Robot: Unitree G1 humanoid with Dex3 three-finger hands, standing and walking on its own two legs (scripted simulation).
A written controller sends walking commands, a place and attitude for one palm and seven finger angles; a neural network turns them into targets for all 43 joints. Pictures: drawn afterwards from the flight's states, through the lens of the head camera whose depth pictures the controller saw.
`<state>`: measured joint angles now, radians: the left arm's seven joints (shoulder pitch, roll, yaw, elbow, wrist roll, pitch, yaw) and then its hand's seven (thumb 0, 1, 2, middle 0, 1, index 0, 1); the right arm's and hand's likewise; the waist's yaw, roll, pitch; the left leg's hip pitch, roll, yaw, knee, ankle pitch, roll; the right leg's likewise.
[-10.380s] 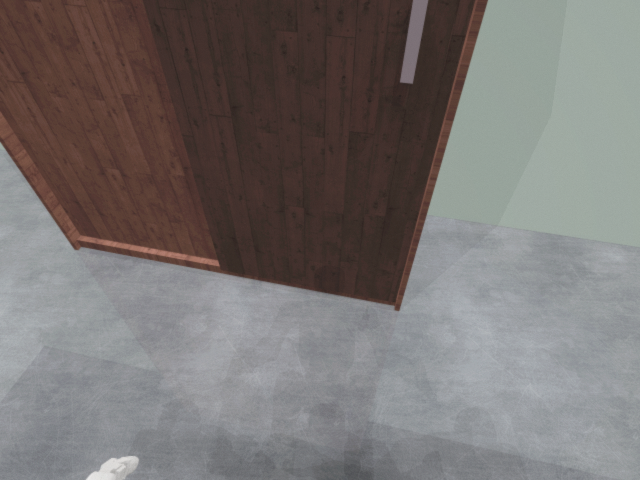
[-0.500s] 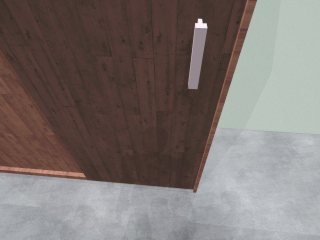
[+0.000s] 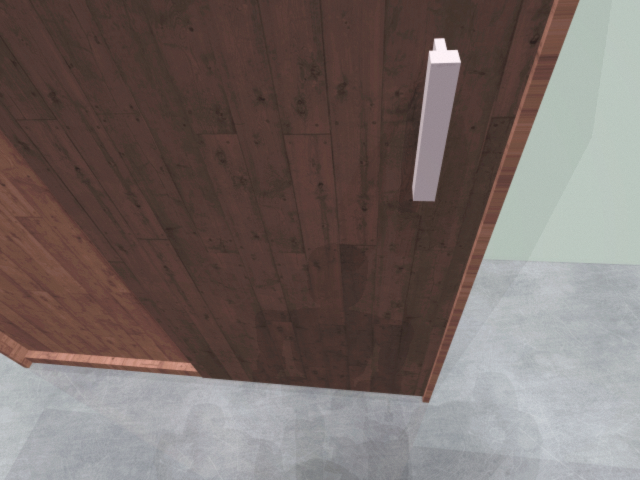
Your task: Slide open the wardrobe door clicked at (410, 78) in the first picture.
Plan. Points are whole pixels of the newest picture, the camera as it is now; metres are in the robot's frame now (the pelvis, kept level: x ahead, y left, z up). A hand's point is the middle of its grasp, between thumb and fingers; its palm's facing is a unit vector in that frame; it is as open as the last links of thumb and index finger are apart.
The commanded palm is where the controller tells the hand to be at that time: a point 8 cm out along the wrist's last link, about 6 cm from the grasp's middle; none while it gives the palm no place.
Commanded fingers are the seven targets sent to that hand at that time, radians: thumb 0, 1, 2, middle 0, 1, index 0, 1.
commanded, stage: shuffle to correct the standing spot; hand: right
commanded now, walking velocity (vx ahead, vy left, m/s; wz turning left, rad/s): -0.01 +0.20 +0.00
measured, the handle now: (430, 124) +0.44 -0.12 +0.22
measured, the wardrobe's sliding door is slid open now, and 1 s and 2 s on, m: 0.00 0.00 0.00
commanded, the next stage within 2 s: come to a stop and stand still in 0.06 s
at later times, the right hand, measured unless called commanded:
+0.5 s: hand out of the picture +0.09 -0.08 -0.15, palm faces +0.07 +0.96 -0.27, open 7.3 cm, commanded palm none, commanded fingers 0.00 -0.90 -0.90 0.20 0.30 0.20 0.30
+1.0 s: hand out of the picture -0.03 -0.14 -0.17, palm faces +0.14 +0.97 -0.18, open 7.4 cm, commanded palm none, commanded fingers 0.00 -0.90 -0.90 0.20 0.30 0.20 0.30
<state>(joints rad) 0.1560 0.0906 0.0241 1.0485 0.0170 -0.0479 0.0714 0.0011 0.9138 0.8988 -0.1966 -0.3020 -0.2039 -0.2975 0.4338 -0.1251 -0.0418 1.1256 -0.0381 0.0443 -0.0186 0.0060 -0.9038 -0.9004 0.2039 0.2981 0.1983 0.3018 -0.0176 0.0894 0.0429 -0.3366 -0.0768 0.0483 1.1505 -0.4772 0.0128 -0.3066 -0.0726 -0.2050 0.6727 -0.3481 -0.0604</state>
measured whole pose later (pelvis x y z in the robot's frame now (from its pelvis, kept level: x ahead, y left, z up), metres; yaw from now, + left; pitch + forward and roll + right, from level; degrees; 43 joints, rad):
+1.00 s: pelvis -0.02 +0.04 +0.02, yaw -3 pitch +0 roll +0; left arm 0.20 0.13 0.03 1.00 0.02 0.00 0.04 0.00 0.93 0.90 -0.20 -0.30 -0.21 -0.30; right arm 0.28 -0.20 -0.05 1.07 -0.03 0.04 -0.03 0.01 -0.91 -0.90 0.20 0.30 0.20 0.30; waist -0.04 0.07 0.04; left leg -0.36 0.05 0.03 0.86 -0.41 -0.04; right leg -0.19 0.03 -0.10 0.44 -0.25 -0.07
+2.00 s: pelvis -0.10 +0.02 +0.01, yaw -3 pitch -2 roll +1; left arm 0.33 0.16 0.02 1.02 0.02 0.02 0.01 0.01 0.91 0.90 -0.20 -0.30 -0.20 -0.30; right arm 0.42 -0.15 0.01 1.01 -0.03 0.00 -0.04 0.01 -0.90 -0.90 0.20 0.30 0.20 0.30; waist 0.00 -0.01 -0.01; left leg -0.25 0.02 0.05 0.51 -0.22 0.00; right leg -0.30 0.02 -0.11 0.51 -0.18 -0.08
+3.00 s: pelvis -0.13 -0.02 +0.01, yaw -1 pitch -2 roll +3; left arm 0.30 0.16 0.05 1.07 0.01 0.04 0.02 0.01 0.92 0.90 -0.20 -0.30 -0.20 -0.30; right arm 0.45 -0.11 -0.02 1.09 -0.03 0.03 -0.06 0.00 -0.90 -0.90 0.20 0.30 0.20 0.30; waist 0.01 -0.04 0.02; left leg -0.13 -0.01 0.09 0.45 -0.28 0.01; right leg -0.34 0.03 -0.11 0.59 -0.24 0.00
